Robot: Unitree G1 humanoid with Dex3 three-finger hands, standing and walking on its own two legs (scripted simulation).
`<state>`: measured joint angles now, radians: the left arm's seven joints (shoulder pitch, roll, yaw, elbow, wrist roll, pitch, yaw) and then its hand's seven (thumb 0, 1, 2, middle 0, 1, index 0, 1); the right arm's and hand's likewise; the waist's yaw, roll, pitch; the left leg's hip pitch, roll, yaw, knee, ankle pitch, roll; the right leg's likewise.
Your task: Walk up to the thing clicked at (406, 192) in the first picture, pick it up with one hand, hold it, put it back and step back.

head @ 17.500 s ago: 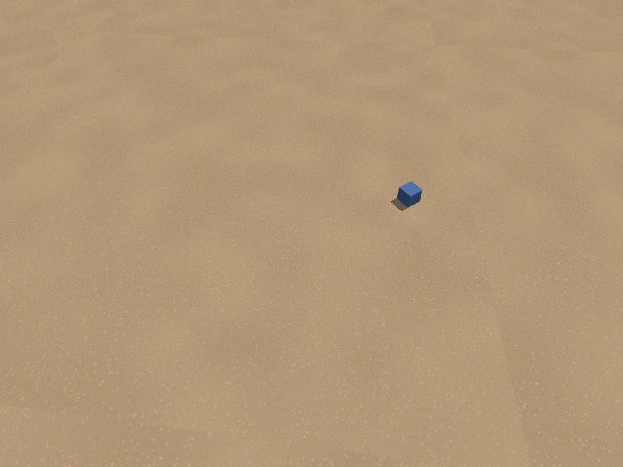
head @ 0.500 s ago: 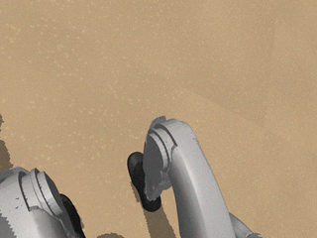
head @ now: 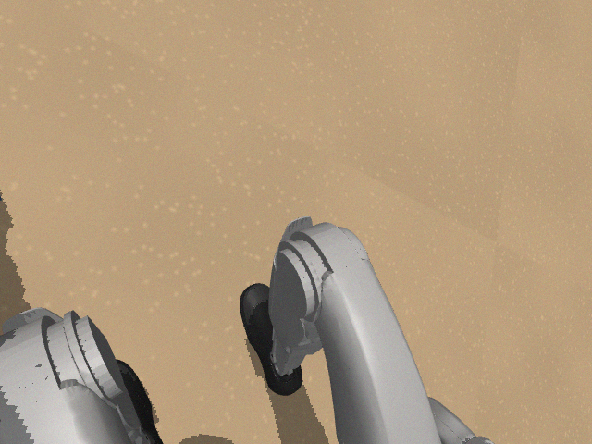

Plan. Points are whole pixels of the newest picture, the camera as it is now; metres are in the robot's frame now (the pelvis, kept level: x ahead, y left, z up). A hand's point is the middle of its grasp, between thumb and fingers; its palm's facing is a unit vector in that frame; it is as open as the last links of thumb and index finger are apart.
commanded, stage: settle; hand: left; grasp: from above
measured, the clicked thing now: out of the picture +0.49 +0.29 -0.26
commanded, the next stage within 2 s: lift in 0.70 s
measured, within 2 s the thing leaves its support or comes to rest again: leaves its support in 0.04 s
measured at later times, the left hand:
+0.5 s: hand out of the picture +0.47 +0.31 -0.14, palm faces -0.44 -0.10 -0.89, open 10.4 cm
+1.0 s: hand out of the picture +0.45 +0.31 -0.08, palm faces -0.45 -0.10 -0.89, open 10.4 cm
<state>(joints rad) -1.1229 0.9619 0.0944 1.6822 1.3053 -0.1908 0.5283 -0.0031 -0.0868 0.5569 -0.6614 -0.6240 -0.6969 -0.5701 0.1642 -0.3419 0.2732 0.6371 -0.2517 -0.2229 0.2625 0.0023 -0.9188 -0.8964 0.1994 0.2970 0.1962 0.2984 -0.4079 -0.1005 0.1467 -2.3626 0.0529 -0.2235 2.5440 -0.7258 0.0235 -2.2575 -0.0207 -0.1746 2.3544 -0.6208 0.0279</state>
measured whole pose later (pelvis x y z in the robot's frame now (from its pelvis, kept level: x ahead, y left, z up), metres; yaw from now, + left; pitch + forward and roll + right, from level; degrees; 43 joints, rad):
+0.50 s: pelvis +0.00 -0.01 +0.02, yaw +4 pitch +32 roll -9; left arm -1.03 0.78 0.08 1.44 1.25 -0.17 0.31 0.00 -0.10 0.57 -0.68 -0.61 -0.71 -0.56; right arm 0.20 -0.33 0.10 0.68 -0.16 -0.08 0.22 0.00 -0.92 -0.89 0.20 0.30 0.20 0.30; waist -0.31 0.01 0.00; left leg -2.33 0.04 -0.15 2.44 -0.69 0.02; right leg -2.26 -0.04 -0.12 2.31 -0.62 0.01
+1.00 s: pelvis -0.01 -0.01 +0.05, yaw +7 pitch +34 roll -7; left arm -1.02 0.71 0.01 1.34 1.19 -0.14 0.20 0.00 -0.11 0.57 -0.69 -0.60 -0.72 -0.55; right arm 0.23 -0.29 0.07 0.69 -0.10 -0.02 0.13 0.00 -0.92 -0.90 0.20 0.30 0.20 0.30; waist -0.27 0.04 -0.07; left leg -2.26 0.04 -0.10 2.32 -0.66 0.03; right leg -2.21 -0.05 -0.08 2.23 -0.61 0.01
